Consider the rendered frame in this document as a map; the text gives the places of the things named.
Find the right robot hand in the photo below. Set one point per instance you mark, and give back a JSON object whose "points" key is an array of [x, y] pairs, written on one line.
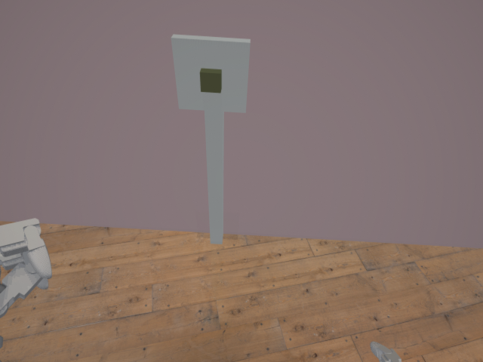
{"points": [[383, 353]]}

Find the panel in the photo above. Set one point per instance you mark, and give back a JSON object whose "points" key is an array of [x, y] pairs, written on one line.
{"points": [[191, 53]]}

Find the button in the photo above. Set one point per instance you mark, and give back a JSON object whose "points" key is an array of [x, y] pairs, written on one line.
{"points": [[211, 80]]}

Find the left robot hand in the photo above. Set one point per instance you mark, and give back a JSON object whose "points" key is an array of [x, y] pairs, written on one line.
{"points": [[23, 251]]}

